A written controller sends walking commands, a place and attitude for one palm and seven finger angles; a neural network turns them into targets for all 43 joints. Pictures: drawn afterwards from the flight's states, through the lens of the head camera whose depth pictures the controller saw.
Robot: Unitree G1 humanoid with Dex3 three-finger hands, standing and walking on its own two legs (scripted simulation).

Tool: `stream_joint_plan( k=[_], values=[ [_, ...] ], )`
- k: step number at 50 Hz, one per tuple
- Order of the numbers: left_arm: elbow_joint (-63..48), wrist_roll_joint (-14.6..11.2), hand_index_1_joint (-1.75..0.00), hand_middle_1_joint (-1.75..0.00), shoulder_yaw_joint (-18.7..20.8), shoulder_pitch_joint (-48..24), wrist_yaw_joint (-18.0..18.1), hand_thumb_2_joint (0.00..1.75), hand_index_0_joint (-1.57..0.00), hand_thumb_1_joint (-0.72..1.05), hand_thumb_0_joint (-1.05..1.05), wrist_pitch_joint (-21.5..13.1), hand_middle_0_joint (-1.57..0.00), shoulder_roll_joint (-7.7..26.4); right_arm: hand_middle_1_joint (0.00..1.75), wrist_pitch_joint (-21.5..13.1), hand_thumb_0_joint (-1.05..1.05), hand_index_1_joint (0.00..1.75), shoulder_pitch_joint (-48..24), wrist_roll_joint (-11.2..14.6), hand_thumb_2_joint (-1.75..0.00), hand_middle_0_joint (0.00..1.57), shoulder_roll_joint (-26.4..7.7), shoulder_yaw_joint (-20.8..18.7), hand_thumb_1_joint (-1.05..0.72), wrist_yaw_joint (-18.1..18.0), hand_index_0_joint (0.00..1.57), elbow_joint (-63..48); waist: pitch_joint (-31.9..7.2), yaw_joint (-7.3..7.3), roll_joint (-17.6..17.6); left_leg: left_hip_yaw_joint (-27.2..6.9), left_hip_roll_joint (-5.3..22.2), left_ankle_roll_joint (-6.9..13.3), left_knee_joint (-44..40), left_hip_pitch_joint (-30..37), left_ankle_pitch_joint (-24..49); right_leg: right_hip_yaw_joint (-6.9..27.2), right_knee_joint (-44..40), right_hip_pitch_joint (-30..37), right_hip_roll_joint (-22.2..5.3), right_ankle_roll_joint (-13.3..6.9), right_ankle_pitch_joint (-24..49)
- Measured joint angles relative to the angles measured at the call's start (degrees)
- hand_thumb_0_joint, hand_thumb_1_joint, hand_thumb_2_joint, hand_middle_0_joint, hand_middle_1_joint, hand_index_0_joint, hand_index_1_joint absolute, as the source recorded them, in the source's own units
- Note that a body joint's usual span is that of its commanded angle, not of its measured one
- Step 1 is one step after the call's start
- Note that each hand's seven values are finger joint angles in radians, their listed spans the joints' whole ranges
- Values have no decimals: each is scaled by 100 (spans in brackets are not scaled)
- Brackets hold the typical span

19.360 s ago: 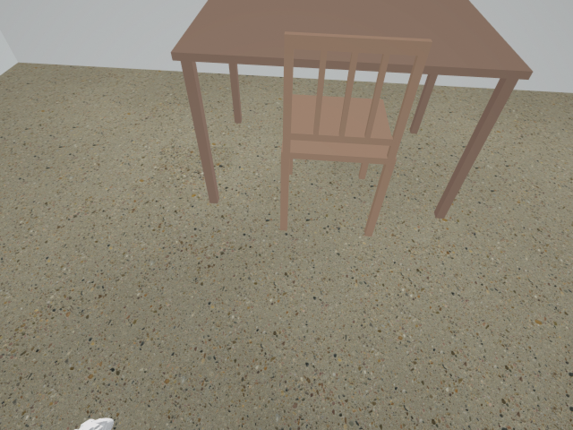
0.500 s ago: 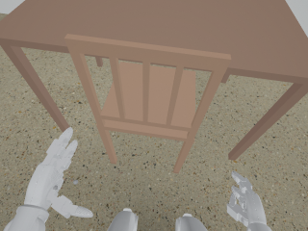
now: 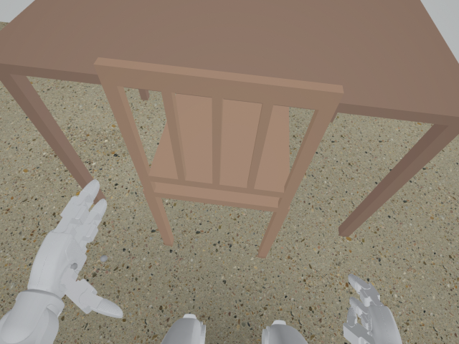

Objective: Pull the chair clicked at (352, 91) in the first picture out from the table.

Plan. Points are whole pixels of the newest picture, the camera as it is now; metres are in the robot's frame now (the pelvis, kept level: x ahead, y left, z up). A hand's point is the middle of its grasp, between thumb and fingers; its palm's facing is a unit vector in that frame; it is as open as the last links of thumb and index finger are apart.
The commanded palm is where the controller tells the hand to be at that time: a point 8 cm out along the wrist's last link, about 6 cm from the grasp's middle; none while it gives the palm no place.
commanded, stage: raise the hand toward the chair's back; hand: left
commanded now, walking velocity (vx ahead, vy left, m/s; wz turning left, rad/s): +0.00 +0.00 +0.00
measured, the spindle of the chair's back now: (217, 146) +0.51 +0.05 -0.01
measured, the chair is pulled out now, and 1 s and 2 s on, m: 0.00 0.00 0.00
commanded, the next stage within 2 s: aim the fingers beside a spindle in 0.32 s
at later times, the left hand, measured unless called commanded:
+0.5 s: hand (112, 262) +0.24 +0.19 +0.04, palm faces -0.07 -1.00 -0.07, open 16.9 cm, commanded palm +0.23 +0.25 +0.04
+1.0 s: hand (141, 231) +0.29 +0.17 +0.02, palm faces -0.10 -0.99 -0.06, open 16.9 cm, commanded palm +0.28 +0.22 +0.03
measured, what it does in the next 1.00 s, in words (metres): stands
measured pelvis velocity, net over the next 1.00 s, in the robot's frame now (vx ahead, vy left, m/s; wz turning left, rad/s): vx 0.00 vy -0.02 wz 0.00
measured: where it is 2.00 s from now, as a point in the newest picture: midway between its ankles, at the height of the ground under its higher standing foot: outside the picture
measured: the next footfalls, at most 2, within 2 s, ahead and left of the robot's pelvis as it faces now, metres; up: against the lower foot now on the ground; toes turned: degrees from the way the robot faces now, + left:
none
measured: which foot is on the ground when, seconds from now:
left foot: down 0.00-1.00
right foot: down 0.00-1.00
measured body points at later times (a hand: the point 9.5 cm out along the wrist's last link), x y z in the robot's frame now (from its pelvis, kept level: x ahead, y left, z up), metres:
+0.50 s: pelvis +0.00 -0.01 +0.00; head +0.07 +0.00 +0.44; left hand +0.23 +0.25 +0.05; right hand +0.18 -0.25 -0.07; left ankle +0.01 +0.10 -0.66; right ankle +0.02 -0.13 -0.66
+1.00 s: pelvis +0.00 -0.02 -0.01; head +0.09 -0.01 +0.43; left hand +0.29 +0.22 +0.03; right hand +0.16 -0.27 -0.10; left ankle +0.01 +0.10 -0.66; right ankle +0.02 -0.13 -0.66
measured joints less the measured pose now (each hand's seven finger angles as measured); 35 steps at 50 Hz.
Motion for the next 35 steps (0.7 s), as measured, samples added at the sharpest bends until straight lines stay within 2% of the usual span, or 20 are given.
stream_joint_plan(
  k=[7,23,29,35],
  values=[
    [55,26,-8,-8,-33,38,55,30,-6,-50,-1,-93,-6,-33,30,7,2,30,-2,-2,-90,20,-15,-18,-90,17,21,-30,-14,-10,6,6,2,-9,-13,10,7,7,10,-3,2,-11,-4],
    [130,20,-8,-8,-67,-21,-21,30,-6,-50,-1,-120,-6,-77,30,1,2,30,-145,3,-90,21,44,73,-90,-13,21,-69,-7,66,63,-52,15,-72,20,-21,15,-46,87,-41,16,-78,-38],
    [436,46,-8,-8,-79,-399,-55,30,-6,-50,-1,-157,-6,-69,30,-38,2,30,-167,-7,-90,21,-14,94,-90,-72,21,-16,-8,77,54,-78,23,-97,119,-173,-4,-69,199,-193,22,-104,-71],
    [560,110,-8,-8,-155,-739,2,30,-6,-50,-1,-105,-6,-91,30,-35,2,30,-136,-12,-90,21,-41,61,-90,-52,21,22,3,15,52,-69,27,-112,170,-268,-20,-57,275,-306,24,-120,-94]
  ],
)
